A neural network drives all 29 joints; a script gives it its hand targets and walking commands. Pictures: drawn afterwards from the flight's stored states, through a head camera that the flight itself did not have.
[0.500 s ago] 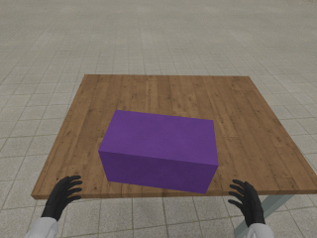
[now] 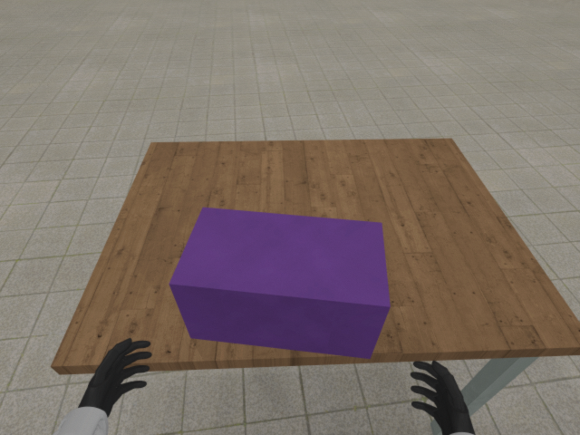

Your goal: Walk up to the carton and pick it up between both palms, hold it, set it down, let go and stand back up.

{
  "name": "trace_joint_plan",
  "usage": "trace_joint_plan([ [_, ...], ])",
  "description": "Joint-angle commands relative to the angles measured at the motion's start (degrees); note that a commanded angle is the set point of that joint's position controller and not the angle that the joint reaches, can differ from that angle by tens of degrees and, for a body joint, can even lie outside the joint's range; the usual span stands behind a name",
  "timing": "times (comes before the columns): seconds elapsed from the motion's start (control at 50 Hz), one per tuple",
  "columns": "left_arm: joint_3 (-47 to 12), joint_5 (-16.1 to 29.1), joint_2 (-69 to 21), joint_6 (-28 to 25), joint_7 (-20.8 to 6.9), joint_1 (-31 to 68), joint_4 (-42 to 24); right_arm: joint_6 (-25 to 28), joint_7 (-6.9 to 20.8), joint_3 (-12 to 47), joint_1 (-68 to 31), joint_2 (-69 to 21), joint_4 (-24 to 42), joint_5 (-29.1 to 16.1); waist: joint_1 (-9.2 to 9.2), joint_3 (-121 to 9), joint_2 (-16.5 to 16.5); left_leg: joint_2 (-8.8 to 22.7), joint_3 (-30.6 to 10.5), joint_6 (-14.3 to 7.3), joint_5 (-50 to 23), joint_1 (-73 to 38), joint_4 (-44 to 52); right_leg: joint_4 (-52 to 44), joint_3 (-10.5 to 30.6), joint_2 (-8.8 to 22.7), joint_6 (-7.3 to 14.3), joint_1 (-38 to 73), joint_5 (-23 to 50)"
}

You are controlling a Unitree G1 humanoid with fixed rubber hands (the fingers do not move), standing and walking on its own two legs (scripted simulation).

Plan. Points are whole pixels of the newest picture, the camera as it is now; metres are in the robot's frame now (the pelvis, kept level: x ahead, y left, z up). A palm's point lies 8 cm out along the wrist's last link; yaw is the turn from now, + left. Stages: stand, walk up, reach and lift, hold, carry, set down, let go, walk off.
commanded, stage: set down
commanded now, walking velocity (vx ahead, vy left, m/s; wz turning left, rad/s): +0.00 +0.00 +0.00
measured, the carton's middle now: (284, 281) +0.37 +0.04 -0.02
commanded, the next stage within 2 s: let go in 0.26 s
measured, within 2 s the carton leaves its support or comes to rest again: neither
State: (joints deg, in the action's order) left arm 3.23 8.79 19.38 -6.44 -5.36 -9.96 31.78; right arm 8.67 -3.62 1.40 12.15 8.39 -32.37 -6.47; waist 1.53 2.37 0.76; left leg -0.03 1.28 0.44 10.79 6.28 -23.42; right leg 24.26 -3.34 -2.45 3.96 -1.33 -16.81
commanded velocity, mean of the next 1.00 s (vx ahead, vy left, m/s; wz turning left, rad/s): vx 0.00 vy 0.00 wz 0.00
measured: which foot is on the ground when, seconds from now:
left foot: down 0.00-1.00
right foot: down 0.00-1.00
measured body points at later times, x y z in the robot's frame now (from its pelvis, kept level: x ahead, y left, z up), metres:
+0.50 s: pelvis -0.01 -0.01 +0.00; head -0.03 -0.03 +0.45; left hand +0.20 +0.27 -0.03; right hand +0.17 -0.23 -0.09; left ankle +0.03 +0.13 -0.74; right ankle -0.03 -0.07 -0.74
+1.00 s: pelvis -0.01 -0.01 +0.00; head -0.02 -0.03 +0.45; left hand +0.19 +0.26 -0.03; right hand +0.08 -0.25 -0.14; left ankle +0.03 +0.13 -0.74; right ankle -0.03 -0.07 -0.74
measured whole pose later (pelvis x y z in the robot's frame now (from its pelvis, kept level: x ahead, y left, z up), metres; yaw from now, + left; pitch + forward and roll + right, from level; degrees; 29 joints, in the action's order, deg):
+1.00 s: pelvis -0.01 -0.01 +0.00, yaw -1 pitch -3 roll +1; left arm 4.0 -1.6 16.0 -2.4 0.8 -9.1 30.0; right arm -0.8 2.2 0.8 15.4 13.6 -45.8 3.2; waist 1.1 1.0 -2.5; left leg 1.6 1.5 1.5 10.1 12.3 -25.0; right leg 25.4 -3.2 -3.9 5.1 -7.4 -15.7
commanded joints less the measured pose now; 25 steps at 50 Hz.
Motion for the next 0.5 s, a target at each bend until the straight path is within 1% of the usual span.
trace_joint_plan([
  [0.0, 0.0, -1.5, 5.3, 2.6, -1.0, 3.4, -1.6, 2.1, -0.2, -1.9, -5.4, 5.1, 6.5, 0.8, -1.11, 1.2, 0.2, 0.3, -0.2, 0.0, -11.7, -9.9, 1.1, -10.0, 4.2, 4.7, -3.5, -14.9, 9.0],
  [0.04, -0.3, -2.7, 4.1, 4.1, -0.7, 3.0, -0.2, 1.5, 0.2, -2.0, -6.2, 5.5, 4.5, 1.5, -0.82, 1.6, 0.1, 0.6, -0.2, -0.1, -10.7, -10.2, 1.4, -10.4, 3.8, 4.2, -3.3, -16.5, 6.3],
  [0.06, -0.8, -2.5, 3.9, 4.6, -0.7, 2.9, -1.2, 1.5, 0.1, -2.1, -6.2, 5.6, 5.9, 1.6, -1.27, 1.5, 1.3, 0.5, 0.0, -0.2, -10.9, -10.7, 1.4, -10.4, 3.5, 4.1, -3.6, -16.6, 6.9],
  [0.1, -1.1, -3.2, 3.0, 5.8, -1.0, 3.1, 0.0, 1.1, 0.1, -2.3, -6.4, 6.0, 5.3, 2.8, -1.47, 1.5, 3.2, 0.7, 0.2, -0.4, -11.1, -11.2, 1.2, -10.9, 3.4, 4.3, -4.0, -17.5, 7.7],
  [0.12, -0.9, -3.6, 3.1, 6.1, -1.0, 3.7, -0.1, 0.9, 0.2, -2.3, -6.7, 6.1, 5.0, 2.7, -1.69, 0.8, 2.7, 0.6, 0.1, -0.3, -10.4, -11.1, 1.2, -10.9, 3.3, 4.4, -4.2, -17.2, 7.8],
  [0.14, -1.2, -3.8, 3.0, 6.6, -0.9, 3.5, 0.1, 0.6, 0.3, -2.2, -6.5, 6.5, 4.5, 2.7, -1.52, 0.8, 3.0, 0.6, 0.3, -0.4, -10.2, -11.2, 1.5, -10.9, 3.3, 4.2, -4.4, -16.7, 8.0],
  [0.16, -1.3, -3.4, 2.9, 7.2, -1.0, 3.4, 0.6, 0.5, 0.2, -2.1, -6.6, 6.2, 4.8, 2.8, -1.58, 0.8, 3.6, 0.4, 0.5, -0.6, -10.4, -10.8, 1.2, -10.9, 3.6, 4.3, -4.4, -16.5, 9.3],
  [0.18, -1.1, -3.9, 2.3, 7.8, -1.1, 3.3, 1.3, 0.3, 0.1, -1.8, -6.4, 6.3, 4.3, 3.0, -1.97, 0.9, 4.2, 0.4, 0.1, -0.6, -10.8, -10.4, 1.2, -11.0, 3.7, 4.6, -4.6, -16.5, 10.6],
  [0.2, -1.4, -4.2, 1.6, 8.4, -1.3, 3.0, 2.7, 0.0, 0.1, -1.5, -6.6, 6.7, 3.3, 3.2, -1.56, 2.6, 4.3, 0.3, 0.2, -0.6, -10.7, -10.1, 1.3, -10.8, 3.5, 4.6, -4.6, -16.9, 11.0],
  [0.22, -1.2, -4.6, 1.2, 8.7, -1.5, 3.1, 1.9, 0.0, 0.1, -1.2, -6.0, 6.5, 3.2, 2.6, -1.37, 2.6, 4.4, 0.4, 0.1, -0.6, -10.5, -10.4, 1.4, -11.1, 3.7, 4.8, -4.9, -16.8, 11.0],
  [0.24, -1.4, -4.7, 0.6, 9.2, -1.7, 3.3, 2.2, -0.2, 0.3, -1.2, -5.8, 6.5, 3.4, 2.9, -1.76, 2.4, 4.7, 0.6, 0.1, -0.7, -9.9, -10.8, 1.6, -11.4, 3.8, 4.8, -5.1, -17.0, 10.6],
  [0.26, -1.5, -5.2, 0.1, 9.6, -1.6, 3.0, 2.5, -0.1, 0.3, -1.4, -6.1, 7.2, 2.9, 3.0, -2.24, 2.5, 4.2, 0.4, 0.1, -0.5, -9.3, -11.5, 1.6, -11.5, 3.2, 4.6, -4.5, -17.6, 9.3],
  [0.28, -1.7, -5.3, -0.4, 10.0, -1.5, 3.2, 2.2, -0.1, 0.3, -1.4, -6.4, 7.3, 3.9, 3.3, -2.24, 1.9, 4.8, 0.7, 0.3, -0.6, -9.6, -12.2, 1.8, -11.6, 2.8, 4.4, -4.5, -18.0, 9.1],
  [0.3, -1.9, -5.0, -0.5, 10.2, -1.5, 3.6, 1.9, -0.3, 0.5, -1.5, -6.6, 7.3, 3.4, 3.1, -2.42, 2.2, 5.2, 0.5, 0.2, -0.5, -8.8, -12.7, 1.9, -12.0, 2.8, 4.5, -4.5, -18.5, 8.5],
  [0.32, -1.9, -5.9, -0.8, 10.8, -1.3, 3.3, 3.4, -0.8, 0.6, -1.3, -5.7, 7.9, 0.7, 3.3, -2.42, 3.2, 4.3, 0.8, 0.0, -0.6, -9.2, -13.0, 1.8, -11.8, 3.0, 4.7, -4.8, -19.2, 9.4],
  [0.34, -2.1, -6.2, -0.5, 11.0, -1.4, 3.3, 3.0, -1.0, 0.6, -1.1, -5.5, 7.4, 1.2, 3.2, -2.38, 3.9, 4.7, 0.6, 0.2, -0.7, -8.4, -12.5, 1.9, -12.4, 3.0, 4.6, -4.8, -18.6, 8.4],
  [0.36, -2.3, -6.2, -1.3, 11.4, -1.2, 4.1, 3.0, -0.9, 0.8, -1.5, -6.4, 8.0, 0.9, 3.5, -2.98, 2.9, 4.5, 0.7, 0.4, -0.5, -7.8, -12.6, 1.9, -12.2, 2.7, 4.5, -4.7, -18.7, 7.9],
  [0.38, -2.1, -6.5, -1.5, 11.7, -1.2, 3.9, 3.4, -0.8, 0.7, -1.6, -7.1, 8.2, 1.7, 3.9, -2.8, 3.1, 4.8, 0.8, 0.3, -0.7, -7.6, -12.1, 1.9, -12.1, 2.9, 4.6, -4.8, -18.8, 7.8],
  [0.4, -2.4, -7.3, -2.1, 12.2, -1.2, 3.7, 4.8, -1.0, 0.9, -1.6, -6.8, 8.3, -0.7, 4.2, -3.1, 3.6, 4.3, 0.9, 0.1, -0.7, -6.6, -12.3, 2.0, -12.4, 2.8, 4.6, -4.7, -19.4, 6.2],
  [0.42, -2.2, -6.9, -1.9, 12.4, -1.0, 4.4, 3.2, -0.9, 1.1, -1.9, -6.7, 8.4, 1.5, 4.4, -2.68, 3.1, 4.5, 1.0, 0.4, -0.9, -6.4, -12.2, 1.9, -12.6, 2.9, 4.8, -4.6, -18.7, 5.9],
  [0.44, -2.7, -6.7, -2.2, 12.7, -0.9, 4.3, 4.0, -1.0, 1.2, -1.7, -6.9, 8.1, 1.1, 4.2, -2.56, 3.7, 5.2, 1.0, 0.7, -1.4, -5.4, -11.9, 1.9, -12.3, 3.0, 4.7, -4.7, -19.7, 5.1],
  [0.46, -2.1, -7.1, -1.9, 12.9, -0.9, 4.2, 4.2, -1.0, 1.2, -1.9, -7.3, 8.0, 2.2, 4.7, -2.56, 3.2, 6.5, 1.0, 0.6, -1.5, -5.7, -11.5, 2.1, -12.5, 2.9, 4.7, -5.0, -19.2, 5.9],
  [0.48, -2.6, -7.2, -2.7, 13.5, -1.0, 4.4, 5.3, -1.2, 1.4, -1.3, -7.7, 8.5, 1.2, 4.5, -2.48, 3.5, 6.4, 1.1, 0.4, -1.3, -5.7, -11.6, 2.1, -12.2, 2.8, 4.7, -5.0, -19.2, 6.7],
])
